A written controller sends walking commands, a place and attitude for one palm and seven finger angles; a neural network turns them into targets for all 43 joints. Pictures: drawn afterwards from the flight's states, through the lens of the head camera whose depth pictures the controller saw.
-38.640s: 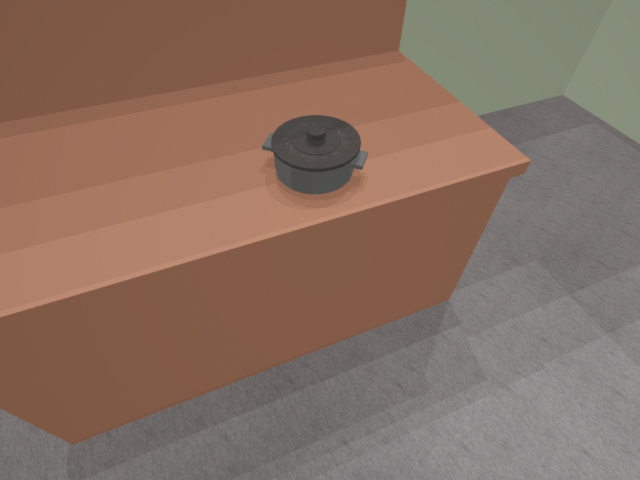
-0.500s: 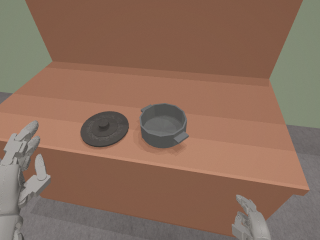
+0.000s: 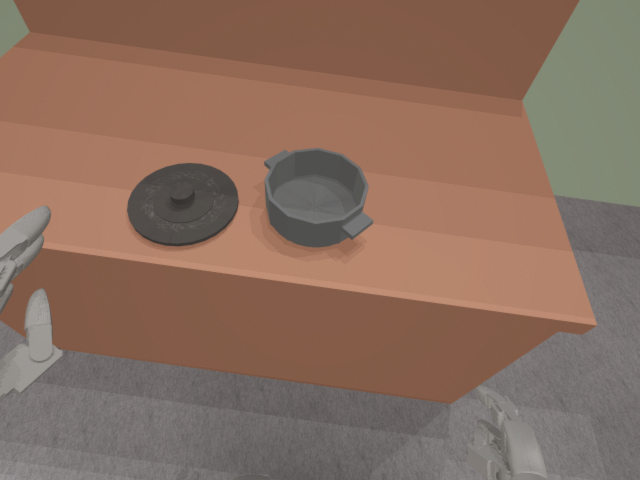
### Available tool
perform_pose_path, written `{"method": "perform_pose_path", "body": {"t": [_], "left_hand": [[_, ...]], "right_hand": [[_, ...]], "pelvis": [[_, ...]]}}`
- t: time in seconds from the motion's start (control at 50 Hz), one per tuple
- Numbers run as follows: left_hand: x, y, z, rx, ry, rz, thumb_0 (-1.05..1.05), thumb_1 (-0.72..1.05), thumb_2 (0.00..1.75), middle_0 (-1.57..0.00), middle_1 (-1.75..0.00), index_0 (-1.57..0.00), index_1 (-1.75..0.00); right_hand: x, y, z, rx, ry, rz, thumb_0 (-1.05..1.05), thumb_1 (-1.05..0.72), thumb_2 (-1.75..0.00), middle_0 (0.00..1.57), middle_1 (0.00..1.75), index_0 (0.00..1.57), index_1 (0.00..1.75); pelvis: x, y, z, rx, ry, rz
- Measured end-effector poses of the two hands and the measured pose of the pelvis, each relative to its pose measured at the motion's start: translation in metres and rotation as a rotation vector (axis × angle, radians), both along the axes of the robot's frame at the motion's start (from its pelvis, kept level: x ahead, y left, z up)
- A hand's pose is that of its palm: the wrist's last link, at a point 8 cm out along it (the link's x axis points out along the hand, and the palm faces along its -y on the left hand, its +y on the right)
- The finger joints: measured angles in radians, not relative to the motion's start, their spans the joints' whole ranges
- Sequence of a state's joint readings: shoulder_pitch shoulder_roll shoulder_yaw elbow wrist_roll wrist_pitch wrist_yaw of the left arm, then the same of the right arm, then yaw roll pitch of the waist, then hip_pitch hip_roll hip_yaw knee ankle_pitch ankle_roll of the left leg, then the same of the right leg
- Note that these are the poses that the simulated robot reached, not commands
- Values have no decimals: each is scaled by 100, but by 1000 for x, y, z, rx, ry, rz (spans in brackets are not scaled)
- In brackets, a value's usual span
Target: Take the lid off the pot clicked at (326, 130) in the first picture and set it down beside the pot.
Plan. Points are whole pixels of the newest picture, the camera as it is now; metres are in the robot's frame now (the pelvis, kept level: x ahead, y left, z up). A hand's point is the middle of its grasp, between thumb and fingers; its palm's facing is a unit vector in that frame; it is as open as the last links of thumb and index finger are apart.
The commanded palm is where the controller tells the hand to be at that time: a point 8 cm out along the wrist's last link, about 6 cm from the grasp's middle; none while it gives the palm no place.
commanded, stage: step back with the hand held close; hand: left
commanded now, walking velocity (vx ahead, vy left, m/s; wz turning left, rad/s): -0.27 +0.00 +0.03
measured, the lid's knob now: (181, 193) +0.55 +0.28 -0.06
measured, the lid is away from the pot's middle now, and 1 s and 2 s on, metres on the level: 0.24 0.24 0.24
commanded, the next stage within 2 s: stop stepping back and stand still in 1.24 s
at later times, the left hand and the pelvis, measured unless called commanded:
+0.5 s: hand (8, 406) +0.15 +0.25 +0.16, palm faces +0.33 -0.82 -0.46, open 7.4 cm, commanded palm +0.08 +0.28 +0.18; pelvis -0.04 +0.00 -0.01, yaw +1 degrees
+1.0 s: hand out of the picture +0.10 +0.23 +0.16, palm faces +0.32 -0.85 -0.42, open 7.4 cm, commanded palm +0.02 +0.27 +0.18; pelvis -0.11 -0.01 -0.01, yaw +1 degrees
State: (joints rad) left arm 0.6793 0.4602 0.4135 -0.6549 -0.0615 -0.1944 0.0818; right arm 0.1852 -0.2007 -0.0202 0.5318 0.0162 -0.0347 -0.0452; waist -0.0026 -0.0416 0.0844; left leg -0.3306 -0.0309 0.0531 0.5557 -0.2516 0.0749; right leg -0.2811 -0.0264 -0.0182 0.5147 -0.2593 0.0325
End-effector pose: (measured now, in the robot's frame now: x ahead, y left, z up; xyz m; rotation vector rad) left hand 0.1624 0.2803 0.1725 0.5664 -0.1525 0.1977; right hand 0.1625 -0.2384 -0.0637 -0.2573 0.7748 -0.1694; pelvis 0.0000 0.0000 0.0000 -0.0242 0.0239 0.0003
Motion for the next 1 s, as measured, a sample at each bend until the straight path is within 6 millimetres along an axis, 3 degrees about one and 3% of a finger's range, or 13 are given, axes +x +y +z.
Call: {"method": "perform_pose_path", "body": {"t": [0.2, 0.38, 0.5, 0.64, 0.8, 0.92, 1.0], "left_hand": [[-29, -1, 6, 2, -81, 47, 1, 89, 89, -21, -30, -21, -30], [-45, 0, -5, -64, -123, 48, 1, 89, 89, -21, -30, -21, -30], [-47, 6, 5, -11, -160, 34, 1, 89, 89, -21, -30, -21, -30], [-55, -14, 11, -4, -167, -31, 1, 89, 89, -21, -30, -21, -30], [-84, -32, 6, -12, -139, -37, 1, 89, 89, -21, -30, -21, -30], [-96, -18, 0, -69, -193, 2, 1, 89, 89, -21, -30, -21, -30], [-103, -10, -1, -58, -190, 4, 1, 89, 89, -21, -30, -21, -30]], "right_hand": [[-19, 19, -12, 65, -42, 32, 2, -90, -90, 20, 29, 21, 30], [-40, 7, -8, -6, -26, 15, 2, -90, -90, 20, 30, 21, 30], [-45, 5, 0, -26, -59, 12, 2, -90, -90, 20, 29, 21, 30], [-53, 8, -1, 22, -83, 42, 2, -90, -90, 20, 29, 21, 30], [-82, -11, -5, 28, -56, 10, 2, -90, -90, 21, 30, 21, 30], [-110, -24, -6, -44, -1, -37, 2, -90, -90, 20, 30, 21, 30], [-121, -17, -3, -42, -12, -33, 2, -91, -90, 20, 29, 21, 30]], "pelvis": [[-24, -2, -7, -18, -16, 5], [-36, 0, -11, -34, -5, 22], [-45, 1, -10, -28, -1, 17], [-66, -9, -7, -41, -7, -16], [-84, -24, -9, -18, -3, 4], [-94, -14, -12, -20, 11, 35], [-109, -14, -9, -11, 11, 19]]}}
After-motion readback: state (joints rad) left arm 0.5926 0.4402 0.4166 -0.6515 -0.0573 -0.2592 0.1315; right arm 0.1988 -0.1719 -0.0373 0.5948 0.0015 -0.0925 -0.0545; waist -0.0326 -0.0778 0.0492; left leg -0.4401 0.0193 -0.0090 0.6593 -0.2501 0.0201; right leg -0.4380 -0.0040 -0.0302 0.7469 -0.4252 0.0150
